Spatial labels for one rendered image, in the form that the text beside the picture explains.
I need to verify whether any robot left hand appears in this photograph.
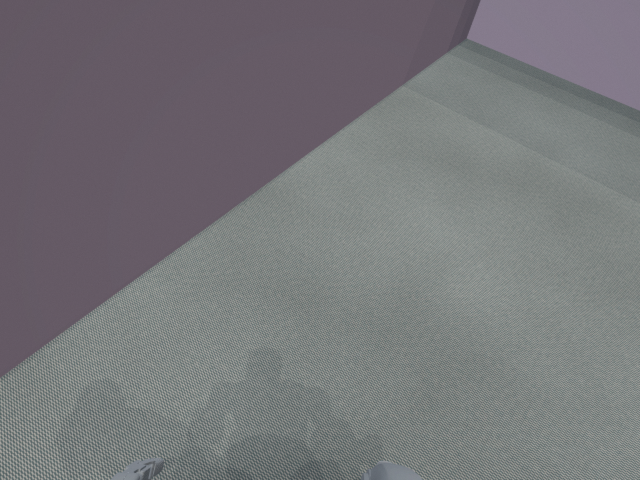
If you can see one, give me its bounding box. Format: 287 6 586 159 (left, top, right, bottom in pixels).
111 458 164 480

